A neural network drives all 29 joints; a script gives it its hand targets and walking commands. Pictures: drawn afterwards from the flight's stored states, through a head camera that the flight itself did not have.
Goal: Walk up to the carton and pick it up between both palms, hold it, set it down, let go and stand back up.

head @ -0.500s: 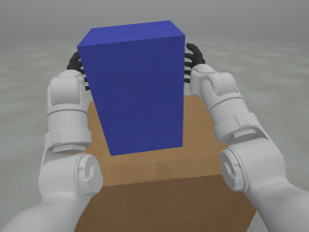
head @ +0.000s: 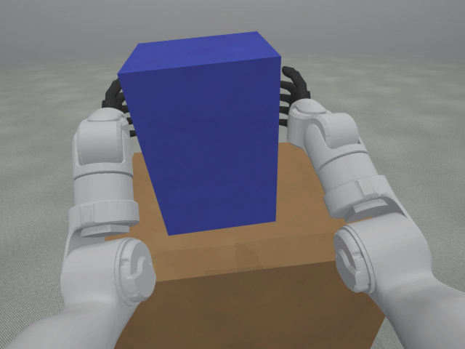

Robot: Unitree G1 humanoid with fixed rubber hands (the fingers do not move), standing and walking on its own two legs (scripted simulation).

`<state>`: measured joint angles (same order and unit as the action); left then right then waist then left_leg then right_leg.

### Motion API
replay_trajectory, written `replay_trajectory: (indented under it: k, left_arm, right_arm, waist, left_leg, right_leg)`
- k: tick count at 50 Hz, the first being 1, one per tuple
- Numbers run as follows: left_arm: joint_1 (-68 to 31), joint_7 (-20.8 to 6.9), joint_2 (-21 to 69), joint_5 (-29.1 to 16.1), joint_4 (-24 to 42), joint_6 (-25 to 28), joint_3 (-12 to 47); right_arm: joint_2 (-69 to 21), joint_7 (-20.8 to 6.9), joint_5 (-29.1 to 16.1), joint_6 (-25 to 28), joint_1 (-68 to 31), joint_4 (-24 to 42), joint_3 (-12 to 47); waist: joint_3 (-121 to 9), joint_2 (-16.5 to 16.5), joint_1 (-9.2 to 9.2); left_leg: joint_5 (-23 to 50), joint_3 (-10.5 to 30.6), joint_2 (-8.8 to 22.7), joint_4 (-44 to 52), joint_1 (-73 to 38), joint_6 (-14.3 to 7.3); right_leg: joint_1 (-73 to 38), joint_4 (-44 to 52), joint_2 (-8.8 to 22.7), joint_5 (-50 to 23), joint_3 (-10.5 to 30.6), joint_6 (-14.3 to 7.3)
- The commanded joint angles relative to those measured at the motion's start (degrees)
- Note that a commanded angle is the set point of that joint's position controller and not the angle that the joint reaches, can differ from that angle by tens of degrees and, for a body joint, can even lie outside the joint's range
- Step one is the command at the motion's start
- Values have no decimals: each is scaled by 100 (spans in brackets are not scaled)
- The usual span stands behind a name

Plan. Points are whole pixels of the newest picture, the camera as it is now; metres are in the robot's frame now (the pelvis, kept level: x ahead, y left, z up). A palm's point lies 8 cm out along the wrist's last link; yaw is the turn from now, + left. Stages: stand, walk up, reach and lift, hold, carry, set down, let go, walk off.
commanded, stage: hold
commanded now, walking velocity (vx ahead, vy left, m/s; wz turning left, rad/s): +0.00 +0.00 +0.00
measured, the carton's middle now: (210, 137) +0.39 +0.01 +0.28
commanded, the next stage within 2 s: none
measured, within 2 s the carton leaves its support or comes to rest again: neither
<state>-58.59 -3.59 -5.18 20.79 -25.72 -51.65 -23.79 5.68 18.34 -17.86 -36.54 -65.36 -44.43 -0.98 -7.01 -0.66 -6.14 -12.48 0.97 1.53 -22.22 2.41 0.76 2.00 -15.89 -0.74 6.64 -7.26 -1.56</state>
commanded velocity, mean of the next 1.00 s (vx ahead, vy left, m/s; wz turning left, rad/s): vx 0.00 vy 0.00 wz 0.00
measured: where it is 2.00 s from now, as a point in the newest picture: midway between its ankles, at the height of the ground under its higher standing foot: outside the picture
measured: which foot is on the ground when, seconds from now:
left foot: down 0.00-1.00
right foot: down 0.00-1.00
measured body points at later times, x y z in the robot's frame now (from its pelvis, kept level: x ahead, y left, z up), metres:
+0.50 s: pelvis +0.00 +0.00 +0.00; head -0.11 +0.01 +0.44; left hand +0.37 +0.16 +0.32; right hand +0.37 -0.13 +0.33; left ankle +0.01 +0.12 -0.75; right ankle +0.03 -0.10 -0.75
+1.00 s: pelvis +0.00 -0.01 +0.00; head -0.11 +0.00 +0.44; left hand +0.38 +0.15 +0.33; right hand +0.37 -0.14 +0.34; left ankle +0.01 +0.12 -0.75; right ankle +0.03 -0.10 -0.75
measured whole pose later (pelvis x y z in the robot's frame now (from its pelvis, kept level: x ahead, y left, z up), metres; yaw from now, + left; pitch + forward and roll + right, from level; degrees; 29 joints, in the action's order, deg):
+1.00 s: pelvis +0.00 -0.01 +0.00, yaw +1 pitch -6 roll -1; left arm -63.0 -3.9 -7.2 20.9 -32.8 -49.8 -24.6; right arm 5.4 18.0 -16.1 -36.2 -69.2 -49.5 -2.9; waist -8.1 -0.6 -5.5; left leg -11.9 1.7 1.7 -22.2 4.0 1.2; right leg 3.6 -16.3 -1.0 6.6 -7.8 -2.1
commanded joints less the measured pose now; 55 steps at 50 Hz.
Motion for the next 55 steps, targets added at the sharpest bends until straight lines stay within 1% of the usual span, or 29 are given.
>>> replay_trajectory:
  k: [1,3,4,6,7,11,13,16,17,21,23,25,26,31,32,33,34,35,37,39,41,42,43,45,47,49,50,51,55]
  left_arm:
    - [-4614,-931,3109,-1279,416,489,1793]
    - [-4587,-904,3082,-1351,632,516,1876]
    - [-4418,-902,2947,-1364,393,490,1719]
    - [-4339,-938,2876,-1287,278,478,1601]
    - [-4295,-967,2841,-1222,339,491,1589]
    - [-4320,-1072,2722,-1233,292,486,1537]
    - [-4373,-1045,2985,-1311,589,515,1789]
    - [-4338,-1032,3014,-1417,528,470,1870]
    - [-4337,-1024,3098,-1440,745,490,1979]
    - [-4147,-1044,3133,-1349,694,423,1984]
    - [-4120,-1075,3090,-1349,621,426,1974]
    - [-4325,-1028,3122,-1443,860,454,2042]
    - [-4264,-1000,3202,-1394,689,437,2014]
    - [-4507,-932,3029,-1331,331,508,1710]
    - [-4653,-915,3036,-1332,450,522,1786]
    - [-4662,-893,2976,-1290,311,520,1661]
    - [-4591,-883,3012,-1280,169,518,1642]
    - [-4583,-902,2910,-1293,108,527,1513]
    - [-4648,-897,3058,-1215,-129,539,1481]
    - [-4645,-926,2941,-1187,-202,537,1462]
    - [-4821,-925,2874,-1297,-291,608,1384]
    - [-4729,-936,2860,-1310,-287,634,1307]
    - [-4694,-955,2911,-1326,-365,641,1408]
    - [-4560,-980,2875,-1208,-565,600,1287]
    - [-4423,-1000,2923,-1304,-202,610,1462]
    - [-4344,-1062,2843,-1243,-55,571,1523]
    - [-4518,-1087,2754,-1292,112,585,1525]
    - [-4395,-1081,2876,-1316,171,597,1576]
    - [-4136,-1056,2831,-1346,287,498,1670]
  right_arm:
    - [-3233,-1108,-814,278,-4449,1291,804]
    - [-3375,-1065,-866,263,-4254,1388,864]
    - [-3366,-1049,-963,267,-4483,1553,1002]
    - [-3236,-996,-898,218,-4287,1245,893]
    - [-3304,-990,-913,206,-4166,1208,900]
    - [-3349,-904,-950,179,-4201,1368,937]
    - [-3319,-914,-993,237,-4185,1528,883]
    - [-3171,-890,-936,208,-4246,1635,899]
    - [-3226,-878,-972,208,-4074,1635,928]
    - [-3135,-865,-916,208,-4007,1692,857]
    - [-3142,-857,-879,172,-3999,1654,856]
    - [-3229,-920,-972,193,-4093,1696,936]
    - [-3099,-959,-958,175,-4122,1575,871]
    - [-3283,-1055,-874,227,-4461,1321,807]
    - [-3361,-1054,-854,253,-4578,1360,856]
    - [-3416,-1066,-864,262,-4604,1324,892]
    - [-3396,-1064,-804,251,-4394,1078,762]
    - [-3382,-1059,-785,245,-4484,1055,787]
    - [-3202,-1115,-743,276,-4516,841,512]
    - [-3198,-1149,-634,254,-4477,738,427]
    - [-3301,-1139,-574,289,-4677,815,432]
    - [-3370,-1104,-630,292,-4753,967,480]
    - [-3380,-1081,-735,329,-4777,1010,499]
    - [-3200,-1062,-647,311,-4657,802,398]
    - [-3171,-1004,-707,308,-4377,944,482]
    - [-3130,-904,-806,261,-4261,1058,580]
    - [-3213,-857,-900,261,-4308,1179,648]
    - [-3232,-859,-902,233,-4203,1224,670]
    - [-3146,-810,-1010,177,-4120,1535,891]
  waist:
    - [-1420,-380,83]
    - [-1807,-275,56]
    - [-1893,-101,165]
    - [-1572,-83,108]
    - [-1395,-45,161]
    - [-1565,75,82]
    - [-1754,-180,18]
    - [-1669,-266,-134]
    - [-1783,-370,-159]
    - [-1698,-477,-227]
    - [-1632,-344,-218]
    - [-1687,-412,-129]
    - [-1497,-521,-61]
    - [-1512,-217,127]
    - [-1604,-203,95]
    - [-1598,-157,192]
    - [-1481,-152,107]
    - [-1455,43,200]
    - [-1310,-279,161]
    - [-1310,-316,148]
    - [-1428,5,151]
    - [-1685,161,157]
    - [-1622,-27,120]
    - [-1260,-99,127]
    - [-1657,-189,-60]
    - [-1722,-253,-132]
    - [-1807,-107,-112]
    - [-1605,-245,-123]
    - [-1640,-255,-109]
  left_leg:
    - [179,54,-231,789,1570,168]
    - [696,35,-324,644,1417,158]
    - [926,-40,-392,533,1326,123]
    - [836,-11,-382,577,1176,151]
    - [898,-46,-376,619,1358,128]
    - [790,-80,-466,551,1268,65]
    - [932,3,-377,568,1051,173]
    - [951,0,-366,548,965,227]
    - [1052,-16,-401,488,954,263]
    - [1183,3,-410,457,967,315]
    - [969,-11,-398,519,1067,278]
    - [1037,22,-371,558,1194,275]
    - [909,84,-294,643,1320,277]
    - [391,-1,-340,690,1454,149]
    - [393,29,-325,688,1377,130]
    - [320,8,-323,679,1439,82]
    - [293,31,-294,738,1430,91]
    - [198,-1,-353,699,1548,54]
    - [-191,97,-221,835,1603,74]
    - [-309,79,-214,907,1831,77]
    - [-294,53,-279,785,1822,53]
    - [-194,62,-297,741,1685,43]
    - [67,25,-345,675,1646,39]
    - [226,22,-314,687,1517,69]
    - [522,47,-355,558,1385,149]
    - [916,-19,-419,482,1153,177]
    - [950,-7,-459,415,1167,167]
    - [966,33,-434,493,1207,211]
    - [1256,3,-471,439,956,258]
  right_leg:
    - [-1813,-211,-300,-423,510,237]
    - [-1913,-211,-223,-953,636,297]
    - [-1976,-182,-231,-1033,608,329]
    - [-1859,-149,-238,-1046,600,339]
    - [-1859,-105,-235,-1032,568,327]
    - [-1830,-45,-132,-916,674,368]
    - [-1757,-119,-239,-1054,602,305]
    - [-1816,-176,-278,-1117,490,279]
    - [-1789,-169,-272,-1176,537,274]
    - [-1792,-122,-245,-1267,565,281]
    - [-1877,-133,-260,-1112,563,301]
    - [-1892,-194,-296,-1089,509,268]
    - [-1892,-212,-318,-914,476,228]
    - [-1858,-127,-226,-531,570,268]
    - [-1742,-140,-221,-496,628,266]
    - [-1786,-134,-219,-349,591,278]
    - [-1698,-79,-229,-387,619,272]
    - [-1696,-135,-198,-386,654,300]
    - [-1534,-168,-264,-37,606,244]
    - [-1736,-165,-217,-157,673,247]
    - [-1754,-92,-191,-26,679,299]
    - [-1766,-94,-181,-38,706,294]
    - [-1673,-51,-150,-191,728,300]
    - [-1517,-66,-173,-351,634,259]
    - [-1773,-160,-191,-750,636,253]
    - [-1861,-135,-152,-1233,660,289]
    - [-1830,-89,-124,-1138,710,310]
    - [-1815,-110,-196,-1130,620,301]
    - [-1879,-120,-212,-1431,554,323]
